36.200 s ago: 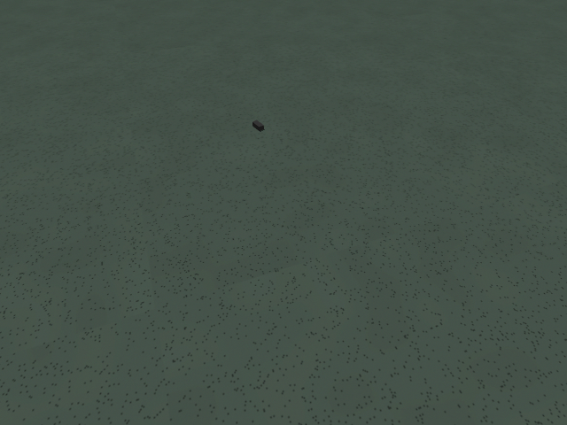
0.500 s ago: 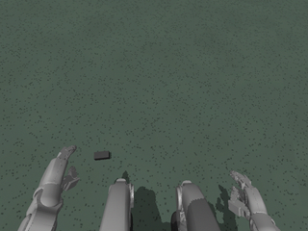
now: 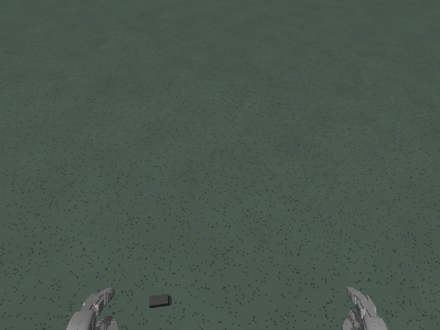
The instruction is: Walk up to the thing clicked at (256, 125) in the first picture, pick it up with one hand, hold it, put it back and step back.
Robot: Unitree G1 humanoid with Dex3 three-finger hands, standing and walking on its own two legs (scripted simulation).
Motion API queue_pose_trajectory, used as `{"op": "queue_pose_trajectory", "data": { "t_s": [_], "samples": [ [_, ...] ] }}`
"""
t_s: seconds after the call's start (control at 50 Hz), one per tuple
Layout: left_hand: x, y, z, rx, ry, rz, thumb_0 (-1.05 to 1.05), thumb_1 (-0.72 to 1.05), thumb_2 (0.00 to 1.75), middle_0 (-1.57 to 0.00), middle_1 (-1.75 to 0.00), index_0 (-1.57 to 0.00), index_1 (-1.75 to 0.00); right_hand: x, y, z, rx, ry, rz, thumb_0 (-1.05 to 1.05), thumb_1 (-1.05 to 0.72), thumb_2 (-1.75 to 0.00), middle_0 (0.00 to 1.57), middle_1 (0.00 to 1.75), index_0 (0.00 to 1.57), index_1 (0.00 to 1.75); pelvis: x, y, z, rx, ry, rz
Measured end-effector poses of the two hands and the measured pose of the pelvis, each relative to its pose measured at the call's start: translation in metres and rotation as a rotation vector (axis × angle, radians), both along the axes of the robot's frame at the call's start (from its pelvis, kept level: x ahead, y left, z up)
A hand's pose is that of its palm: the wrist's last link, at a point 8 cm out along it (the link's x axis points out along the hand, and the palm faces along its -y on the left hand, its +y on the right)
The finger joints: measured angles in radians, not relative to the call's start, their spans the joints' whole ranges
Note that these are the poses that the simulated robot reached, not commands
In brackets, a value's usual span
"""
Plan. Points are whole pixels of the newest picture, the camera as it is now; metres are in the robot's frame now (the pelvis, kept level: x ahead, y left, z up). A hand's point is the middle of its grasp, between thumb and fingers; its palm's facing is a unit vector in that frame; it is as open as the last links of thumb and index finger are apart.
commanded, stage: home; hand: left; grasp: from above
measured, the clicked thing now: (159, 301) +0.41 +0.24 -0.69
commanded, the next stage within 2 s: none
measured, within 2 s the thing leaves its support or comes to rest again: neither
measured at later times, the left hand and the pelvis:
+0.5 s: hand out of the picture +0.16 +0.18 -0.04, palm faces +0.06 -0.98 -0.19, open 7.4 cm; pelvis +0.00 +0.00 +0.01, yaw +1 degrees
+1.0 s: hand out of the picture +0.15 +0.17 -0.04, palm faces +0.05 -0.98 -0.18, open 7.4 cm; pelvis +0.00 +0.00 +0.01, yaw +0 degrees
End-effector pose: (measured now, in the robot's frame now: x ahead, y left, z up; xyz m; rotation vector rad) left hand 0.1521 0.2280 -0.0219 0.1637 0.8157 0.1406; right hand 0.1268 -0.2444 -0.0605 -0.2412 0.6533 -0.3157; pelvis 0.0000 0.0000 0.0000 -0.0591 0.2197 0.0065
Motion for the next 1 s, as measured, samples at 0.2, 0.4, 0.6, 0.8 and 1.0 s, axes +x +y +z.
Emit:
{"op": "queue_pose_trajectory", "data": {
  "t_s": [0.2, 0.4, 0.6, 0.8, 1.0],
  "samples": [
    [-0.011, 0.002, 0.007, -0.014, 0.005, 0.007, 0.01, 0.90, 0.90, -0.20, -0.30, -0.20, -0.30, 0.027, 0.007, 0.018, -0.010, -0.092, 0.066, 0.01, -0.90, -0.90, 0.20, 0.30, 0.20, 0.30, 0.003, 0.000, 0.006, 0.007, -0.040, 0.009],
    [-0.014, 0.000, 0.004, -0.015, 0.004, 0.000, 0.02, 0.90, 0.90, -0.20, -0.30, -0.20, -0.30, 0.030, 0.010, 0.019, -0.013, -0.100, 0.099, 0.01, -0.90, -0.90, 0.20, 0.30, 0.21, 0.30, -0.001, -0.001, 0.006, 0.009, -0.052, 0.010],
    [-0.014, -0.002, 0.006, -0.008, 0.003, -0.006, 0.02, 0.90, 0.90, -0.20, -0.30, -0.20, -0.30, 0.016, 0.006, 0.011, -0.006, -0.065, 0.080, 0.01, -0.90, -0.90, 0.20, 0.30, 0.21, 0.30, -0.003, -0.002, 0.006, 0.012, -0.054, 0.005],
    [-0.014, -0.004, 0.006, -0.013, -0.001, -0.008, 0.02, 0.90, 0.90, -0.20, -0.30, -0.20, -0.30, 0.010, 0.000, 0.010, -0.012, -0.060, 0.067, 0.01, -0.90, -0.90, 0.20, 0.30, 0.21, 0.30, -0.005, -0.004, 0.006, 0.014, -0.055, 0.003],
    [-0.015, -0.005, 0.005, -0.014, 0.001, -0.010, 0.02, 0.90, 0.90, -0.20, -0.29, -0.20, -0.30, 0.015, 0.000, 0.013, -0.018, -0.081, 0.071, 0.01, -0.90, -0.90, 0.20, 0.30, 0.21, 0.30, -0.005, -0.005, 0.005, 0.014, -0.054, 0.003]
  ]
}}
